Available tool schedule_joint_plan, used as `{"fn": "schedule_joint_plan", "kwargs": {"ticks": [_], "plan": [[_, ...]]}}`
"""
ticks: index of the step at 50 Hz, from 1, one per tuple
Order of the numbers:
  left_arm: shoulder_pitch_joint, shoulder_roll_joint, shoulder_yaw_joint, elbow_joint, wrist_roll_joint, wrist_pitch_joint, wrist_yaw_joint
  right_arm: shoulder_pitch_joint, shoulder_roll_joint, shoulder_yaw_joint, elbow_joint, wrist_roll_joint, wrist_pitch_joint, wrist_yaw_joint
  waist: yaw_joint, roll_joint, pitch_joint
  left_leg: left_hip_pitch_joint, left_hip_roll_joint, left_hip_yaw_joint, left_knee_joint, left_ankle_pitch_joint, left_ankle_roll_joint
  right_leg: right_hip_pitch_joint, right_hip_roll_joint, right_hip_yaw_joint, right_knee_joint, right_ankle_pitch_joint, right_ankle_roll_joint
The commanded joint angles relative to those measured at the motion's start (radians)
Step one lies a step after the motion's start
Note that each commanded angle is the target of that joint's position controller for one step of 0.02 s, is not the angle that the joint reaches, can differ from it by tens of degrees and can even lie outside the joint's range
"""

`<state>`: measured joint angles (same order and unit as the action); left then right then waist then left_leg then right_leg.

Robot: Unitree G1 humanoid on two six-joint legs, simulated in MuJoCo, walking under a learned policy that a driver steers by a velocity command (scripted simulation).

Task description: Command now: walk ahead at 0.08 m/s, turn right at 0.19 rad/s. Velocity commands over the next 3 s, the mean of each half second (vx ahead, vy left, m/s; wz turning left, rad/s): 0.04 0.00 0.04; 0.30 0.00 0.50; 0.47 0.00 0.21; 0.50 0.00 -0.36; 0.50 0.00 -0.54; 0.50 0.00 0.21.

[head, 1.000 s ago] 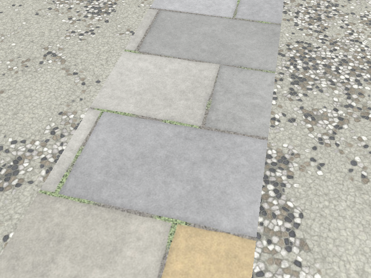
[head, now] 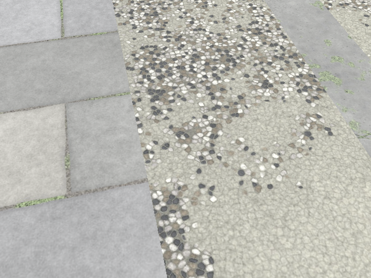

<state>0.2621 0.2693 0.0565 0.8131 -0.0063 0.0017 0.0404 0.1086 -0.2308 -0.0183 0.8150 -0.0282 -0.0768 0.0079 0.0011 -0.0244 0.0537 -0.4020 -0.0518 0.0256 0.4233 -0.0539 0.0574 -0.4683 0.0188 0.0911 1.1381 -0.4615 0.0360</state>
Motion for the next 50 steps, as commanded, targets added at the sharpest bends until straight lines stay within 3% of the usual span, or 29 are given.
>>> {"fn": "schedule_joint_plan", "kwargs": {"ticks": [1,3,5,7,8,9,10,11,12,13,16,20,23,25,26,27,28,29,30,31,32,33,35,38,40,45,48,50], "plan": [[0.141,-0.007,-0.007,-0.02,0.009,0.002,0.01,-0.03,-0.106,-0.021,-0.036,-0.007,-0.009,-0.001,0.041,0.135,-0.147,0.036,0.223,-0.17,-0.162,0.27,0.198,0.137,-0.044,-0.041,-0.229,0.023,0.011],[0.105,0.012,-0.009,-0.03,0.008,-0.001,0.007,-0.006,-0.14,-0.032,-0.027,0.005,-0.001,-0.008,0.024,0.132,-0.198,0.085,0.254,-0.193,-0.153,0.206,0.212,0.177,-0.05,-0.043,-0.342,0.084,0.007],[0.091,0.038,-0.002,-0.03,0.004,0.007,0.001,-0.015,-0.152,-0.034,-0.03,0.021,0.017,-0.015,0.03,0.125,-0.199,0.065,0.255,-0.21,-0.163,-0.066,0.193,0.243,-0.041,-0.057,-0.461,0.187,-0.01],[0.072,0.042,0.002,-0.031,0.018,0.014,-0.002,-0.013,-0.127,-0.023,-0.026,0.031,0.03,-0.018,0.041,0.118,-0.141,-0.026,0.218,-0.202,-0.162,-0.318,0.133,0.329,-0.024,-0.077,-0.587,0.249,-0.047],[0.059,0.052,0.002,-0.045,0.031,0.015,0.0,0.016,-0.097,-0.011,-0.013,0.029,0.029,-0.016,0.043,0.097,-0.112,-0.065,0.192,-0.194,-0.149,-0.41,0.077,0.354,-0.058,-0.034,-0.652,0.269,-0.074],[0.056,0.095,0.006,-0.063,0.04,0.014,0.006,0.035,-0.075,-0.003,-0.01,0.02,0.027,-0.013,0.025,0.022,-0.088,-0.099,0.142,-0.146,-0.064,-0.439,0.018,0.355,-0.158,0.079,-0.728,0.249,-0.115],[0.023,0.125,0.014,-0.041,0.033,0.01,0.003,0.079,-0.056,-0.007,-0.008,0.024,0.025,-0.013,-0.046,-0.161,-0.07,0.022,0.05,-0.021,-0.003,-0.336,-0.024,0.171,-0.178,0.12,-0.786,0.052,-0.158],[-0.019,0.058,-0.001,-0.055,0.03,-0.002,-0.003,0.061,-0.077,-0.01,0.005,0.013,0.026,-0.019,-0.033,-0.157,-0.035,0.111,0.048,-0.013,0.045,-0.236,-0.045,0.082,-0.15,0.111,-0.839,-0.063,-0.148],[-0.029,0.03,-0.009,-0.045,0.035,-0.014,-0.006,0.068,-0.077,-0.013,0.016,0.013,0.028,-0.022,-0.039,-0.154,-0.021,0.141,0.052,-0.017,0.046,-0.189,-0.045,0.059,-0.132,0.094,-0.844,-0.088,-0.122],[-0.033,0.034,-0.008,-0.038,0.034,-0.025,-0.009,0.094,-0.07,-0.012,0.039,0.014,0.034,-0.026,-0.044,-0.14,-0.015,0.151,0.061,-0.025,0.044,-0.17,-0.041,0.065,-0.11,0.062,-0.827,-0.056,-0.096],[0.01,0.1,0.018,-0.035,0.013,-0.036,0.006,0.055,-0.123,-0.028,0.021,0.03,0.038,-0.026,-0.004,-0.049,0.005,0.017,0.057,-0.047,0.08,-0.144,-0.007,0.177,-0.105,0.031,-0.75,0.126,-0.099],[0.045,0.132,0.042,-0.049,0.011,-0.024,0.036,0.04,-0.108,-0.037,-0.02,0.036,0.045,-0.015,0.017,-0.078,-0.079,-0.081,0.05,-0.034,0.245,-0.098,-0.011,0.304,-0.246,0.105,-0.709,0.436,-0.193],[-0.023,0.126,0.047,-0.085,0.004,-0.018,0.048,0.061,-0.094,-0.045,-0.041,0.035,0.064,0.0,-0.001,-0.114,-0.096,-0.102,0.062,-0.013,0.364,-0.329,0.001,0.295,-0.35,0.152,-0.686,0.59,-0.245],[-0.073,0.14,0.054,-0.102,-0.007,-0.015,0.048,0.083,-0.084,-0.047,-0.046,0.04,0.074,0.01,-0.022,-0.083,-0.093,-0.024,0.056,0.014,0.279,-0.287,0.019,0.244,-0.326,0.088,-0.644,0.591,-0.207],[-0.059,0.145,0.058,-0.099,-0.011,-0.013,0.044,0.117,-0.09,-0.052,-0.036,0.04,0.078,0.011,-0.027,-0.057,-0.118,0.064,0.037,0.018,0.214,-0.213,0.036,0.2,-0.286,0.038,-0.612,0.418,-0.168],[-0.032,0.119,0.054,-0.098,-0.004,-0.014,0.037,0.161,-0.135,-0.07,-0.028,0.039,0.081,0.005,-0.026,0.056,-0.121,0.162,0.075,-0.096,0.109,-0.215,0.076,0.098,-0.207,-0.05,-0.477,0.162,-0.113],[-0.091,0.049,0.036,-0.16,0.007,-0.022,0.026,0.248,-0.246,-0.103,-0.018,0.047,0.073,0.0,-0.038,0.332,-0.097,0.298,0.265,-0.529,-0.078,-0.437,0.226,-0.181,0.012,-0.225,-0.163,-0.087,-0.013],[-0.168,0.057,0.029,-0.183,0.002,-0.042,0.016,0.334,-0.248,-0.09,-0.027,0.032,0.045,0.01,-0.114,0.315,-0.115,0.401,0.381,-0.817,-0.229,-0.558,0.319,-0.353,0.031,-0.034,0.022,-0.215,-0.027],[-0.16,0.081,0.035,-0.181,-0.02,-0.062,0.002,0.303,-0.216,-0.08,-0.041,0.022,0.02,0.008,-0.086,0.218,-0.081,0.421,0.392,-0.793,-0.22,-0.58,0.297,-0.423,-0.014,0.023,0.086,-0.135,-0.056],[-0.144,0.093,0.038,-0.161,-0.016,-0.074,-0.005,0.247,-0.198,-0.076,-0.067,0.031,0.006,0.003,-0.057,0.12,-0.065,0.391,0.352,-0.709,-0.196,-0.567,0.251,-0.418,-0.045,0.029,0.071,-0.032,-0.075],[-0.141,0.098,0.041,-0.15,0.001,-0.085,-0.007,0.206,-0.189,-0.073,-0.087,0.042,0.003,-0.002,-0.04,0.067,-0.06,0.367,0.324,-0.645,-0.195,-0.51,0.219,-0.405,-0.067,0.031,0.012,0.058,-0.079],[-0.14,0.099,0.045,-0.144,0.015,-0.093,-0.007,0.182,-0.174,-0.066,-0.101,0.045,0.005,-0.009,-0.027,0.06,-0.069,0.338,0.285,-0.577,-0.207,-0.437,0.197,-0.349,-0.085,0.031,-0.053,0.132,-0.074],[-0.147,0.088,0.045,-0.143,0.019,-0.105,-0.016,0.192,-0.168,-0.066,-0.111,0.042,0.011,-0.018,-0.024,0.084,-0.081,0.307,0.226,-0.476,-0.228,-0.295,0.19,-0.265,-0.067,-0.006,-0.154,0.229,-0.047],[-0.2,0.06,0.033,-0.157,0.014,-0.114,-0.022,0.237,-0.182,-0.075,-0.114,0.046,0.014,-0.029,-0.043,0.091,-0.072,0.298,0.19,-0.399,-0.223,-0.185,0.186,-0.213,-0.037,-0.023,-0.358,0.313,-0.013],[-0.241,0.048,0.026,-0.171,0.007,-0.117,-0.027,0.253,-0.196,-0.082,-0.116,0.049,0.019,-0.033,-0.057,0.12,-0.061,0.275,0.185,-0.395,-0.219,-0.186,0.182,-0.174,-0.02,-0.024,-0.466,0.353,0.003],[-0.316,0.072,0.025,-0.208,-0.012,-0.136,-0.046,0.267,-0.205,-0.09,-0.126,0.058,0.031,-0.029,-0.079,0.15,-0.047,0.212,0.184,-0.447,-0.176,-0.236,0.174,-0.046,0.01,-0.019,-0.606,0.368,0.01],[-0.274,0.104,0.038,-0.21,-0.018,-0.151,-0.051,0.245,-0.196,-0.09,-0.14,0.06,0.036,-0.025,-0.04,0.176,-0.06,0.204,0.181,-0.504,-0.123,-0.239,0.152,0.089,0.017,-0.018,-0.676,0.34,-0.018],[-0.143,0.13,0.056,-0.179,-0.01,-0.157,-0.043,0.222,-0.142,-0.076,-0.156,0.056,0.035,-0.025,0.03,0.172,-0.109,0.152,0.13,-0.471,-0.002,-0.199,0.103,0.295,-0.024,-0.023,-0.734,0.346,-0.061]]}}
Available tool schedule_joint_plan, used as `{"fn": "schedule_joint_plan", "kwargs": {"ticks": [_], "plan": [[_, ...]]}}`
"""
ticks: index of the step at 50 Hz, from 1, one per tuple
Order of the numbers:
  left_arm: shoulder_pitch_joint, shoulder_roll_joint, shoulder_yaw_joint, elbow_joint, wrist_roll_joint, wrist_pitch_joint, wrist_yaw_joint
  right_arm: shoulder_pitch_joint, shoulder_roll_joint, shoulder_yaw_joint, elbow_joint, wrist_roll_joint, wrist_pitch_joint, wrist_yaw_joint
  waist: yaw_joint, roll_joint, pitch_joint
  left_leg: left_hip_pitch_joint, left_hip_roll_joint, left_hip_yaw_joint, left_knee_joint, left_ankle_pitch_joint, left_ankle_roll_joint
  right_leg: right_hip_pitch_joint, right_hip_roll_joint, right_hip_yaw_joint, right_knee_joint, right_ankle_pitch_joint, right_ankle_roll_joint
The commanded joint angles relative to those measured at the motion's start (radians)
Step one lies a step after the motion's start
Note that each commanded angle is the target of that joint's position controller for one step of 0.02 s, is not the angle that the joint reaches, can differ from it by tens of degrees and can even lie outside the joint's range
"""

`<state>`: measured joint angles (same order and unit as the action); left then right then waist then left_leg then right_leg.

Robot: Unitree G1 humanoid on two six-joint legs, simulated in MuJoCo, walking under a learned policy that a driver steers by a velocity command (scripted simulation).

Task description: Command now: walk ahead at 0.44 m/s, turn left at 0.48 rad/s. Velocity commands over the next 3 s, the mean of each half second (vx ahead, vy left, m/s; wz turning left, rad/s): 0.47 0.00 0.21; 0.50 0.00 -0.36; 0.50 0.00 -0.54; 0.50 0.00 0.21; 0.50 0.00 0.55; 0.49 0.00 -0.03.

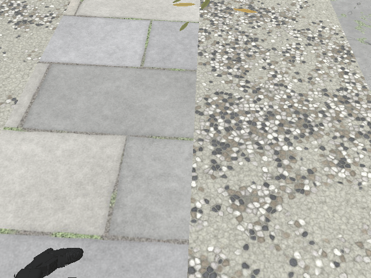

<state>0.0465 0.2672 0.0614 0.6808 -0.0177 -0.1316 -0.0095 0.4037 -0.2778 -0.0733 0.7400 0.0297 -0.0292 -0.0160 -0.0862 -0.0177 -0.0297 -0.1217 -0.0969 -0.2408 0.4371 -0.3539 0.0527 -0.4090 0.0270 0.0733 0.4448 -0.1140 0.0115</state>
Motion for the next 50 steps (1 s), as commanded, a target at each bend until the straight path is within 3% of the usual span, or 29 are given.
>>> {"fn": "schedule_joint_plan", "kwargs": {"ticks": [1,2,3,4,5,6,8,11,14,17,20,22,23,24,25,26,27,28,29,30,32,35,38,41,46,48,50], "plan": [[0.214,0.172,0.063,-0.028,0.019,-0.024,0.016,-0.088,-0.031,0.001,-0.099,-0.015,-0.018,0.002,0.177,0.084,-0.123,-0.232,0.121,-0.118,0.214,0.075,0.064,0.446,-0.175,0.13,-0.048,-0.076,-0.1],[0.329,0.27,0.085,0.003,0.041,-0.013,0.012,-0.013,0.015,0.017,-0.131,0.003,-0.032,-0.001,0.156,-0.215,-0.21,-0.523,-0.012,0.041,0.514,-0.153,0.003,0.694,-0.374,0.525,-0.134,-0.314,-0.25],[0.345,0.218,0.078,0.019,0.024,-0.009,0.001,0.014,-0.071,0.002,-0.112,0.018,-0.039,-0.003,0.155,-0.238,-0.15,-0.691,0.041,0.045,0.7,-0.219,-0.014,0.68,-0.436,0.719,-0.196,-0.522,-0.293],[0.316,0.146,0.058,0.014,0.011,-0.007,-0.001,-0.042,-0.124,-0.011,-0.1,0.015,-0.04,0.0,0.161,-0.149,-0.032,-0.74,0.078,0.033,0.771,-0.134,-0.011,0.594,-0.399,0.61,-0.198,-0.499,-0.269],[0.278,0.116,0.046,0.008,0.014,-0.001,-0.002,-0.087,-0.12,-0.01,-0.099,0.001,-0.039,0.003,0.149,-0.085,0.019,-0.728,0.106,0.062,0.779,-0.056,-0.013,0.518,-0.347,0.479,-0.202,-0.379,-0.242],[0.248,0.098,0.038,0.01,0.019,0.005,-0.003,-0.122,-0.109,-0.008,-0.106,-0.013,-0.043,0.008,0.134,-0.059,0.046,-0.711,0.129,0.077,0.746,0.001,-0.014,0.45,-0.309,0.397,-0.219,-0.271,-0.233],[0.222,0.082,0.027,0.014,0.025,0.007,-0.005,-0.14,-0.084,-0.005,-0.111,-0.016,-0.045,0.02,0.103,-0.081,0.053,-0.635,0.168,0.116,0.68,0.062,-0.018,0.351,-0.255,0.279,-0.257,-0.122,-0.218],[0.243,0.114,0.031,0.04,0.012,0.004,-0.005,-0.192,-0.047,0.011,-0.128,-0.024,-0.044,0.027,0.104,-0.079,0.062,-0.619,0.186,0.173,0.559,0.139,-0.042,0.299,-0.235,0.179,-0.295,0.026,-0.238],[0.27,0.146,0.034,0.065,0.004,0.013,0.0,-0.292,-0.017,0.029,-0.152,-0.025,-0.055,0.034,0.135,-0.067,0.069,-0.559,0.181,0.207,0.348,0.28,-0.047,0.278,-0.213,0.087,-0.295,0.125,-0.221],[0.326,0.169,0.033,0.092,-0.007,0.023,0.0,-0.381,-0.021,0.032,-0.173,-0.014,-0.061,0.046,0.167,-0.072,0.072,-0.473,0.151,0.236,0.211,0.362,-0.046,0.276,-0.218,0.05,-0.279,0.13,-0.206],[0.36,0.181,0.031,0.116,-0.015,0.036,0.001,-0.438,-0.045,0.024,-0.202,-0.006,-0.064,0.058,0.165,-0.078,0.088,-0.453,0.137,0.235,0.136,0.323,-0.013,0.349,-0.264,0.068,-0.251,0.155,-0.189],[0.359,0.201,0.034,0.123,-0.014,0.049,0.005,-0.407,-0.073,0.012,-0.202,-0.008,-0.068,0.062,0.127,-0.086,0.065,-0.368,0.111,0.255,0.092,0.267,0.019,0.397,-0.276,0.058,-0.183,0.308,-0.169],[0.349,0.207,0.034,0.124,-0.014,0.055,0.008,-0.324,-0.097,-0.003,-0.181,-0.012,-0.067,0.058,0.072,-0.079,0.012,-0.235,0.083,0.281,0.056,0.271,0.043,0.394,-0.25,0.02,-0.077,0.475,-0.149],[0.358,0.188,0.024,0.121,-0.009,0.057,0.01,-0.177,-0.141,-0.026,-0.142,-0.018,-0.066,0.048,0.003,-0.063,-0.081,0.001,0.091,0.27,0.051,0.284,0.074,0.312,-0.202,-0.012,0.108,0.535,-0.123],[0.352,0.127,-0.003,0.087,0.021,0.052,0.011,0.025,-0.228,-0.049,-0.115,-0.034,-0.06,0.032,-0.073,0.069,-0.249,0.325,0.322,0.024,0.079,0.308,0.146,0.084,-0.138,-0.05,0.45,0.223,-0.083],[0.485,0.02,-0.034,0.08,0.003,0.036,0.007,0.049,-0.27,-0.052,-0.101,-0.041,-0.056,0.039,-0.001,0.335,-0.384,0.562,0.527,-0.422,-0.045,0.071,0.272,-0.247,0.01,-0.012,0.753,-0.452,-0.04],[0.408,0.139,-0.004,0.094,-0.023,0.027,0.006,0.045,-0.169,-0.03,-0.1,-0.033,-0.055,0.039,-0.042,0.203,-0.299,0.48,0.498,-0.428,-0.105,-0.029,0.231,-0.344,-0.033,0.085,0.854,-0.442,-0.048],[0.317,0.171,0.008,0.064,-0.036,0.026,0.005,-0.018,-0.139,-0.017,-0.098,-0.026,-0.056,0.037,-0.026,0.158,-0.152,0.346,0.467,-0.263,-0.125,0.03,0.191,-0.383,-0.072,0.061,0.85,-0.344,-0.053],[0.278,0.155,0.006,0.059,-0.025,0.03,0.009,-0.09,-0.116,-0.007,-0.099,-0.029,-0.059,0.04,0.012,0.092,-0.084,0.212,0.421,-0.153,-0.153,0.133,0.171,-0.342,-0.114,0.039,0.807,-0.26,-0.046],[0.267,0.143,0.01,0.059,-0.01,0.039,0.011,-0.141,-0.088,-0.002,-0.098,-0.035,-0.064,0.044,0.045,0.091,-0.031,0.115,0.381,-0.069,-0.19,0.196,0.161,-0.309,-0.138,0.036,0.763,-0.205,-0.038],[0.312,0.104,0.008,0.075,-0.014,0.066,0.009,-0.179,-0.067,-0.003,-0.083,-0.042,-0.083,0.047,0.091,0.12,-0.008,0.005,0.346,0.039,-0.256,0.269,0.156,-0.221,-0.162,0.038,0.742,-0.139,-0.027],[0.28,0.077,0.008,0.062,-0.012,0.087,0.013,-0.179,-0.083,-0.013,-0.045,-0.043,-0.102,0.042,0.106,0.085,0.042,-0.035,0.343,0.162,-0.297,0.411,0.154,-0.268,-0.158,0.059,0.698,-0.056,-0.011],[0.211,0.07,0.008,0.036,-0.006,0.082,0.007,-0.161,-0.097,-0.019,-0.014,-0.046,-0.1,0.03,0.093,0.07,0.067,-0.001,0.328,0.26,-0.307,0.477,0.139,-0.316,-0.144,0.066,0.552,0.092,-0.006],[0.104,0.053,-0.002,0.002,-0.002,0.075,-0.014,-0.146,-0.121,-0.022,0.005,-0.04,-0.092,0.019,0.054,0.055,0.097,0.018,0.315,0.342,-0.319,0.473,0.113,-0.284,-0.132,-0.004,0.364,0.217,-0.019],[-0.048,0.043,-0.012,-0.087,-0.005,0.073,-0.05,-0.058,-0.16,-0.033,0.054,-0.021,-0.056,0.009,0.0,0.042,0.139,0.204,0.376,0.39,-0.257,0.554,0.099,-0.354,-0.117,-0.082,0.219,0.133,-0.061],[-0.048,0.059,-0.004,-0.112,-0.007,0.075,-0.061,-0.068,-0.181,-0.037,0.055,-0.017,-0.039,0.003,0.025,0.067,0.113,0.244,0.382,0.42,-0.174,0.779,0.08,-0.292,-0.078,-0.134,0.194,0.037,-0.093],[0.05,0.103,0.02,-0.108,-0.007,0.083,-0.061,-0.083,-0.214,-0.045,0.047,-0.014,-0.023,-0.008,0.093,0.118,0.024,0.259,0.375,0.445,0.008,1.114,0.06,-0.123,0.001,-0.193,0.203,-0.069,-0.135]]}}
Over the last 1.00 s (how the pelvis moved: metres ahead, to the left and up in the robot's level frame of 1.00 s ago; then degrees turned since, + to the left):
0.22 0.00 0.01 21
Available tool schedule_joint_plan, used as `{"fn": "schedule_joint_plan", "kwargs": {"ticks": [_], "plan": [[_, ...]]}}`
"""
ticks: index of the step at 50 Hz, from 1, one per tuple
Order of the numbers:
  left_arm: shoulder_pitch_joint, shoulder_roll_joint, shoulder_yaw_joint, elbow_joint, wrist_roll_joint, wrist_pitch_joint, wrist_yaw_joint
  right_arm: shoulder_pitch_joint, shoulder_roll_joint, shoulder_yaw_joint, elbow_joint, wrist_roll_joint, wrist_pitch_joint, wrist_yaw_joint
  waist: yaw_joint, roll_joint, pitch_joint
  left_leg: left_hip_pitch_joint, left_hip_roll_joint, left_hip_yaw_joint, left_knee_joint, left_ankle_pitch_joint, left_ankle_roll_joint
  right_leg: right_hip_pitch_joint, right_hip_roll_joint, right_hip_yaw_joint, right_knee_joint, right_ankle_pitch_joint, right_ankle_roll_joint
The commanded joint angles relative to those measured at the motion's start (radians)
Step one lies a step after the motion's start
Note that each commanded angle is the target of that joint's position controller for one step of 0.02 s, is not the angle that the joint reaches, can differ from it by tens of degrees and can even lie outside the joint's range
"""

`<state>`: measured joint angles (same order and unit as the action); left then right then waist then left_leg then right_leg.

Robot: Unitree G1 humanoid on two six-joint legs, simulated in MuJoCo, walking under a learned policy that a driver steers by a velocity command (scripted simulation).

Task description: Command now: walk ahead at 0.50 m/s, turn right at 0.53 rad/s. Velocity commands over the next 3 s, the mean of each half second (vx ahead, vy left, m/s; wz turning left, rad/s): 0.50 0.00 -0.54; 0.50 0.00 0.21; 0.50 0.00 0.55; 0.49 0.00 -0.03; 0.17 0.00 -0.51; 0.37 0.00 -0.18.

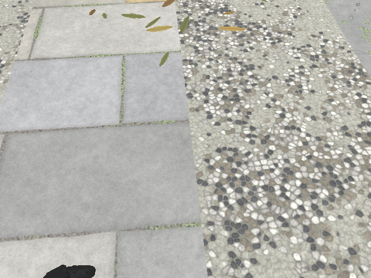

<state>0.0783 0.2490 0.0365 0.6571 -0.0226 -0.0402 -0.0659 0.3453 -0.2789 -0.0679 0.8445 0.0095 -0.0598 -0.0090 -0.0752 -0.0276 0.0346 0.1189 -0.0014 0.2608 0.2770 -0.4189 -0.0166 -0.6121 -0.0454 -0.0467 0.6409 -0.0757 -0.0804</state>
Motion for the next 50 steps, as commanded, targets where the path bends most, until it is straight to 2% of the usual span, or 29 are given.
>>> {"fn": "schedule_joint_plan", "kwargs": {"ticks": [1,2,3,4,5,6,7,8,10,12,17,22,24,25,26,27,28,29,30,31,32,33,35,39,44,46,48,49,50], "plan": [[0.154,0.166,0.07,-0.056,-0.004,-0.006,0.002,-0.041,-0.219,-0.051,-0.063,0.009,0.015,-0.02,0.161,0.125,-0.113,-0.037,0.256,-0.04,0.351,1.218,0.109,0.269,0.114,-0.08,-0.038,-0.091,-0.076],[0.326,0.234,0.105,-0.017,-0.002,0.001,0.021,-0.048,-0.206,-0.042,-0.078,0.007,0.01,-0.026,0.249,0.073,-0.2,-0.234,0.216,-0.036,0.618,1.026,0.069,0.572,0.089,0.017,-0.094,-0.042,-0.123],[0.345,0.346,0.125,-0.011,-0.005,0.004,0.039,0.039,-0.054,0.002,-0.128,-0.033,-0.013,-0.011,0.15,-0.2,-0.273,-0.693,0.04,-0.069,0.992,0.07,0.004,0.936,-0.177,0.517,-0.122,-0.089,-0.274],[0.362,0.311,0.109,-0.046,0.002,-0.012,0.036,-0.006,-0.089,0.01,-0.153,-0.007,-0.058,0.006,0.179,-0.161,-0.454,-0.859,-0.059,-0.327,1.182,-0.184,-0.002,1.061,-0.306,0.933,-0.299,-0.206,-0.394],[0.339,0.244,0.091,-0.037,0.011,-0.022,0.033,-0.115,-0.152,-0.008,-0.184,0.03,-0.081,0.019,0.21,-0.077,-0.339,-0.949,0.006,-0.384,1.167,-0.09,0.019,0.998,-0.272,0.788,-0.33,-0.176,-0.323],[0.286,0.21,0.082,-0.039,0.006,-0.028,0.034,-0.148,-0.14,0.0,-0.197,0.031,-0.092,0.018,0.17,-0.014,-0.218,-0.936,0.049,-0.37,1.074,-0.003,0.035,0.844,-0.224,0.641,-0.33,-0.099,-0.28],[0.214,0.183,0.073,-0.05,0.005,-0.03,0.034,-0.152,-0.133,-0.002,-0.187,0.006,-0.093,0.01,0.118,0.049,-0.145,-0.88,0.084,-0.36,0.981,0.043,0.03,0.691,-0.181,0.542,-0.337,0.006,-0.247],[0.168,0.152,0.062,-0.067,0.013,-0.031,0.036,-0.138,-0.147,-0.011,-0.182,-0.011,-0.082,0.007,0.083,0.037,-0.118,-0.807,0.108,-0.363,0.923,0.075,0.023,0.589,-0.149,0.475,-0.357,0.101,-0.234],[0.145,0.158,0.062,-0.073,0.016,-0.034,0.042,-0.111,-0.135,-0.013,-0.18,-0.022,-0.057,0.008,0.05,0.016,-0.096,-0.745,0.114,-0.349,0.854,0.103,-0.005,0.481,-0.124,0.433,-0.395,0.181,-0.239],[0.166,0.179,0.067,-0.057,0.012,-0.037,0.054,-0.137,-0.106,-0.004,-0.187,-0.029,-0.04,0.004,0.051,0.014,-0.072,-0.733,0.106,-0.325,0.761,0.155,-0.036,0.401,-0.1,0.368,-0.408,0.239,-0.235],[0.233,0.201,0.072,-0.023,0.001,-0.018,0.077,-0.335,-0.061,0.018,-0.232,-0.022,-0.043,0.014,0.127,-0.043,-0.042,-0.651,0.031,-0.301,0.382,0.471,-0.056,0.333,-0.016,0.294,-0.378,0.104,-0.152],[0.292,0.189,0.068,0.01,-0.004,-0.007,0.082,-0.393,-0.108,0.001,-0.252,-0.005,-0.064,0.036,0.147,-0.076,-0.046,-0.612,0.006,-0.334,0.234,0.45,-0.02,0.463,-0.083,0.42,-0.285,-0.005,-0.128],[0.284,0.185,0.067,0.019,0.002,-0.003,0.083,-0.343,-0.122,-0.009,-0.242,-0.005,-0.073,0.038,0.118,-0.107,-0.046,-0.552,0.007,-0.318,0.208,0.382,0.018,0.501,-0.103,0.449,-0.235,0.049,-0.112],[0.269,0.17,0.062,0.017,0.006,-0.002,0.081,-0.266,-0.135,-0.019,-0.219,-0.009,-0.077,0.035,0.076,-0.112,-0.072,-0.46,-0.006,-0.288,0.169,0.377,0.047,0.51,-0.078,0.424,-0.172,0.151,-0.093],[0.264,0.132,0.047,0.008,0.014,-0.005,0.077,-0.155,-0.168,-0.032,-0.201,-0.022,-0.081,0.03,0.028,-0.089,-0.166,-0.278,0.059,-0.338,0.19,0.386,0.101,0.477,-0.031,0.37,-0.005,0.206,-0.062],[0.349,0.086,0.029,-0.005,0.014,-0.012,0.077,-0.019,-0.246,-0.051,-0.184,-0.039,-0.081,0.026,0.021,0.09,-0.32,0.07,0.245,-0.63,0.204,0.351,0.236,0.227,0.076,0.266,0.311,0.021,0.003],[0.431,0.081,0.02,0.004,-0.001,-0.024,0.077,0.07,-0.255,-0.062,-0.131,-0.017,-0.068,0.042,0.027,0.346,-0.364,0.222,0.371,-1.021,0.055,0.087,0.351,-0.037,0.157,0.2,0.562,-0.487,0.057],[0.351,0.162,0.034,0.0,-0.007,-0.029,0.074,0.044,-0.175,-0.038,-0.141,0.013,-0.064,0.045,0.008,0.235,-0.243,0.16,0.358,-1.049,0.006,-0.109,0.322,-0.158,0.089,0.229,0.647,-0.463,0.053],[0.232,0.188,0.04,-0.021,-0.002,-0.034,0.072,-0.02,-0.138,-0.026,-0.154,0.012,-0.053,0.042,0.0,0.143,-0.12,0.033,0.317,-0.918,-0.006,-0.076,0.287,-0.184,0.046,0.191,0.646,-0.373,0.052],[0.157,0.177,0.038,-0.042,0.015,-0.044,0.072,-0.057,-0.129,-0.019,-0.164,0.0,-0.043,0.041,0.009,0.083,-0.052,-0.084,0.273,-0.823,-0.022,0.038,0.275,-0.17,0.021,0.16,0.6,-0.315,0.05],[0.137,0.161,0.039,-0.051,0.029,-0.052,0.071,-0.076,-0.119,-0.014,-0.168,-0.006,-0.039,0.04,0.033,0.069,-0.021,-0.16,0.236,-0.764,-0.038,0.148,0.268,-0.137,-0.006,0.157,0.53,-0.271,0.053],[0.147,0.143,0.038,-0.054,0.033,-0.058,0.069,-0.083,-0.11,-0.009,-0.171,-0.011,-0.038,0.037,0.055,0.092,-0.031,-0.2,0.203,-0.721,-0.051,0.23,0.261,-0.086,-0.019,0.151,0.476,-0.246,0.059],[0.156,0.112,0.029,-0.053,0.036,-0.059,0.066,-0.076,-0.109,-0.009,-0.163,-0.001,-0.036,0.031,0.07,0.129,-0.052,-0.238,0.172,-0.652,-0.064,0.345,0.27,-0.034,-0.018,0.122,0.361,-0.252,0.081],[0.028,0.066,0.005,-0.079,0.034,-0.065,0.06,-0.039,-0.167,-0.028,-0.141,0.013,-0.022,0.009,0.037,0.124,-0.041,-0.343,0.133,-0.553,-0.07,0.405,0.253,0.083,0.018,0.088,0.071,-0.075,0.119],[-0.08,0.104,0.017,-0.101,0.013,-0.079,0.047,0.044,-0.171,-0.031,-0.118,0.022,0.001,0.0,0.007,0.131,-0.038,-0.337,0.144,-0.613,-0.013,0.307,0.216,0.207,0.063,0.115,-0.114,0.054,0.121],[-0.057,0.126,0.031,-0.099,0.009,-0.086,0.049,0.036,-0.172,-0.033,-0.121,0.023,0.008,-0.003,0.039,0.144,-0.042,-0.332,0.148,-0.655,0.035,0.27,0.191,0.289,0.062,0.117,-0.166,0.026,0.099],[0.076,0.163,0.054,-0.07,0.017,-0.088,0.061,0.018,-0.127,-0.02,-0.134,0.017,0.009,-0.003,0.116,0.136,-0.098,-0.393,0.085,-0.628,0.18,0.276,0.141,0.507,0.013,0.133,-0.215,-0.01,0.051],[0.233,0.222,0.072,-0.054,0.031,-0.087,0.072,0.004,-0.062,0.001,-0.158,0.002,0.004,0.0,0.186,0.021,-0.218,-0.511,0.021,-0.538,0.461,0.16,0.099,0.73,-0.162,0.295,-0.218,-0.078,-0.014],[0.304,0.297,0.092,-0.023,0.038,-0.066,0.068,0.113,-0.015,0.019,-0.194,0.026,-0.008,-0.001,0.143,-0.287,-0.322,-0.801,-0.074,-0.406,0.74,-0.159,0.055,0.952,-0.368,0.691,-0.301,-0.302,-0.159]]}}
Over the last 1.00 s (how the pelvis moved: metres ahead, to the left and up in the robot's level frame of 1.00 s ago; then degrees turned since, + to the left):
0.51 0.04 -0.02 -8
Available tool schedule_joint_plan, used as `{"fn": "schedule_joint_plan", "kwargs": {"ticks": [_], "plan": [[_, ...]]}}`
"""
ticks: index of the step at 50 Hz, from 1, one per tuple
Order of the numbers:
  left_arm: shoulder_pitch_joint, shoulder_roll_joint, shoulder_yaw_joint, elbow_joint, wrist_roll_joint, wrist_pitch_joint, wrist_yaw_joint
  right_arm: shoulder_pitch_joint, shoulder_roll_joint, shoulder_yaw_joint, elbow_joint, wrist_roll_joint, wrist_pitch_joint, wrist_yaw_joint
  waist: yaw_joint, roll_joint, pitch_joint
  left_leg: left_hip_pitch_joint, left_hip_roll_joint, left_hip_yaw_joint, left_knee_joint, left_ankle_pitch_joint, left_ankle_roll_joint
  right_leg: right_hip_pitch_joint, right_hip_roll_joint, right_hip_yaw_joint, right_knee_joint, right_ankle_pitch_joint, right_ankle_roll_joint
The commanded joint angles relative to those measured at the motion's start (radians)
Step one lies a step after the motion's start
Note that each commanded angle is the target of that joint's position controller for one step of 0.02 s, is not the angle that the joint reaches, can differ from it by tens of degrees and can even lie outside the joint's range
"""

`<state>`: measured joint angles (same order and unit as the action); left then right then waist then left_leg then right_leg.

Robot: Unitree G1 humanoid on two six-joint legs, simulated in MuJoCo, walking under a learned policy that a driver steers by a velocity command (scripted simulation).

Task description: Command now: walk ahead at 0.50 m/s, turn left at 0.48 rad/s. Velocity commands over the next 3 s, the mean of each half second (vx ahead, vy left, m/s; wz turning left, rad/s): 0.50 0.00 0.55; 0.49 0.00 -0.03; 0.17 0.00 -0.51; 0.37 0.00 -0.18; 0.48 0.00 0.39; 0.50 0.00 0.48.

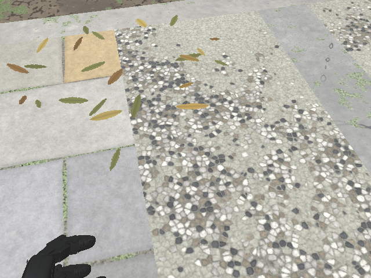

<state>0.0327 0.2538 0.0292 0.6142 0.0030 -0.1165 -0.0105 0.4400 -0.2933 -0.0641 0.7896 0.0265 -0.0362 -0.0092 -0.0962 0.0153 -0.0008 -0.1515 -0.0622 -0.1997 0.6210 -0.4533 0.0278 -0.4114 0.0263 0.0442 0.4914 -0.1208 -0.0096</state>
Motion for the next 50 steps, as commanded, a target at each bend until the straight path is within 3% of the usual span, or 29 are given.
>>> {"fn": "schedule_joint_plan", "kwargs": {"ticks": [1,2,3,4,6,10,14,19,21,22,23,24,25,26,27,28,29,30,32,35,40,43,46,48,49,50], "plan": [[0.34,0.217,0.086,0.023,0.0,0.013,0.007,0.009,-0.094,-0.006,-0.12,0.022,-0.03,-0.005,0.174,-0.257,-0.204,-0.656,0.057,0.045,0.553,-0.111,-0.004,0.696,-0.447,0.69,-0.201,-0.436,-0.237],[0.308,0.162,0.07,0.021,-0.004,0.013,0.008,-0.069,-0.137,-0.02,-0.123,0.015,-0.024,-0.005,0.185,-0.17,-0.095,-0.683,0.086,0.046,0.607,-0.021,-0.008,0.601,-0.405,0.556,-0.209,-0.38,-0.205],[0.258,0.135,0.059,0.019,0.001,0.013,0.006,-0.099,-0.126,-0.021,-0.124,0.005,-0.018,-0.004,0.162,-0.113,-0.045,-0.651,0.113,0.063,0.604,0.052,-0.016,0.508,-0.358,0.433,-0.224,-0.246,-0.184],[0.221,0.108,0.052,0.026,0.005,0.014,0.004,-0.124,-0.115,-0.023,-0.131,-0.003,-0.014,-0.001,0.144,-0.109,-0.005,-0.635,0.134,0.067,0.575,0.1,-0.023,0.438,-0.321,0.344,-0.245,-0.139,-0.177],[0.191,0.096,0.05,0.04,0.01,0.009,0.003,-0.136,-0.08,-0.022,-0.143,0.003,-0.002,0.011,0.115,-0.141,0.021,-0.575,0.166,0.085,0.541,0.152,-0.029,0.343,-0.28,0.211,-0.291,-0.018,-0.164],[0.201,0.14,0.067,0.082,0.004,-0.002,0.007,-0.207,-0.044,-0.01,-0.18,-0.007,0.008,0.021,0.112,-0.095,0.034,-0.598,0.178,0.101,0.419,0.264,-0.052,0.328,-0.285,0.067,-0.331,0.164,-0.186],[0.214,0.179,0.075,0.115,-0.001,0.008,0.014,-0.318,-0.027,0.004,-0.208,-0.005,-0.003,0.046,0.147,-0.073,0.049,-0.541,0.167,0.151,0.188,0.455,-0.036,0.339,-0.264,-0.071,-0.333,0.213,-0.159],[0.272,0.228,0.088,0.159,-0.025,0.03,0.016,-0.438,-0.045,0.002,-0.269,-0.002,-0.003,0.072,0.167,-0.07,0.079,-0.506,0.136,0.217,0.037,0.403,0.02,0.448,-0.304,-0.149,-0.285,0.303,-0.123],[0.273,0.259,0.097,0.163,-0.032,0.043,0.022,-0.407,-0.077,-0.014,-0.277,-0.008,0.003,0.074,0.13,-0.099,0.036,-0.402,0.077,0.274,0.018,0.299,0.061,0.485,-0.304,-0.192,-0.166,0.612,-0.101],[0.271,0.273,0.101,0.163,-0.035,0.051,0.026,-0.329,-0.107,-0.031,-0.264,-0.01,0.008,0.072,0.079,-0.108,-0.017,-0.286,0.035,0.302,0.003,0.265,0.087,0.481,-0.294,-0.215,-0.036,0.763,-0.088],[0.266,0.263,0.095,0.158,-0.036,0.056,0.031,-0.168,-0.155,-0.061,-0.223,-0.007,0.012,0.062,-0.01,-0.087,-0.1,-0.052,-0.007,0.308,-0.054,0.32,0.125,0.399,-0.262,-0.246,0.17,0.783,-0.059],[0.288,0.218,0.075,0.141,-0.01,0.051,0.034,-0.003,-0.233,-0.093,-0.186,-0.002,0.024,0.04,-0.074,0.019,-0.195,0.263,0.101,0.116,-0.066,0.335,0.182,0.147,-0.221,-0.248,0.48,0.464,-0.016],[0.397,0.074,0.024,0.084,0.021,0.025,0.013,-0.055,-0.334,-0.096,-0.2,0.002,0.011,0.037,0.066,0.279,-0.309,0.565,0.369,-0.476,-0.18,0.141,0.373,-0.283,-0.021,-0.139,0.818,-0.461,0.034],[0.291,0.173,0.04,0.092,-0.016,-0.006,0.0,-0.014,-0.227,-0.068,-0.219,-0.003,0.0,0.04,-0.028,0.141,-0.394,0.573,0.404,-0.603,-0.306,0.025,0.366,-0.365,-0.038,0.049,0.898,-0.452,0.018],[0.205,0.209,0.051,0.068,-0.051,-0.018,-0.005,-0.046,-0.182,-0.052,-0.199,-0.013,-0.013,0.043,-0.03,0.098,-0.233,0.456,0.376,-0.446,-0.322,0.114,0.314,-0.422,-0.078,0.035,0.874,-0.355,0.001],[0.187,0.19,0.044,0.066,-0.04,-0.022,0.003,-0.109,-0.161,-0.044,-0.199,-0.012,-0.019,0.042,0.014,0.019,-0.147,0.304,0.336,-0.325,-0.321,0.227,0.282,-0.385,-0.122,0.027,0.794,-0.268,-0.004],[0.186,0.187,0.046,0.078,-0.015,-0.019,0.01,-0.174,-0.129,-0.033,-0.204,-0.017,-0.021,0.041,0.054,0.005,-0.091,0.173,0.3,-0.227,-0.328,0.361,0.259,-0.322,-0.153,0.021,0.72,-0.221,0.005],[0.217,0.188,0.05,0.087,-0.01,-0.007,0.009,-0.207,-0.106,-0.023,-0.212,-0.031,-0.026,0.039,0.091,0.032,-0.078,0.085,0.275,-0.172,-0.352,0.449,0.252,-0.248,-0.174,0.031,0.687,-0.186,0.009],[0.263,0.158,0.045,0.114,-0.01,0.019,0.007,-0.225,-0.098,-0.02,-0.196,-0.031,-0.039,0.037,0.118,0.04,-0.071,0.008,0.263,-0.092,-0.397,0.545,0.257,-0.194,-0.182,0.013,0.642,-0.154,0.029],[0.203,0.126,0.036,0.104,-0.008,0.043,0.011,-0.194,-0.119,-0.023,-0.151,-0.033,-0.056,0.03,0.104,0.029,-0.011,-0.027,0.252,0.024,-0.449,0.61,0.243,-0.252,-0.187,0.008,0.532,-0.013,0.053],[0.074,0.094,0.023,0.08,-0.022,0.032,-0.01,-0.16,-0.129,-0.02,-0.1,-0.036,-0.06,0.018,0.044,0.031,0.045,0.004,0.218,0.172,-0.493,0.531,0.167,-0.231,-0.142,-0.013,0.237,0.282,0.027],[0.003,0.089,0.019,0.048,-0.029,0.03,-0.028,-0.118,-0.142,-0.025,-0.061,-0.032,-0.055,0.016,0.012,0.02,0.08,0.109,0.263,0.199,-0.492,0.526,0.161,-0.27,-0.117,-0.009,0.141,0.285,0.005],[-0.04,0.087,0.017,0.013,-0.025,0.028,-0.05,-0.097,-0.147,-0.03,-0.033,-0.025,-0.036,0.01,0.005,0.016,0.089,0.25,0.307,0.218,-0.429,0.637,0.149,-0.332,-0.096,-0.025,0.092,0.176,-0.027],[-0.003,0.104,0.026,0.003,-0.01,0.027,-0.063,-0.137,-0.165,-0.034,-0.041,-0.025,-0.016,-0.005,0.043,0.046,0.055,0.278,0.296,0.254,-0.297,0.994,0.115,-0.255,-0.043,-0.087,0.07,0.07,-0.054],[0.064,0.131,0.04,0.012,-0.003,0.028,-0.063,-0.147,-0.179,-0.037,-0.049,-0.025,-0.007,-0.016,0.076,0.075,-0.005,0.283,0.282,0.265,-0.189,1.191,0.095,-0.159,0.001,-0.123,0.078,0.034,-0.068],[0.2,0.172,0.063,0.043,-0.002,0.026,-0.058,-0.165,-0.18,-0.035,-0.058,-0.025,0.003,-0.026,0.147,0.073,-0.083,0.239,0.249,0.291,-0.007,1.263,0.063,0.016,0.045,-0.139,0.04,0.077,-0.092]]}}
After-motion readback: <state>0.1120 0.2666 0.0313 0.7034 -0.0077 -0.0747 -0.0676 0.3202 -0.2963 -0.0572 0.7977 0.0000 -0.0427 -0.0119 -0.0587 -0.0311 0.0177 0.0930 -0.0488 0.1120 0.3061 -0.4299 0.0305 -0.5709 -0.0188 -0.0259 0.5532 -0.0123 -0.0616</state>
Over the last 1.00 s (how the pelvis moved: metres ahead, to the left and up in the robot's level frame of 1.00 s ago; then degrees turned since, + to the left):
0.55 -0.09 0.01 -7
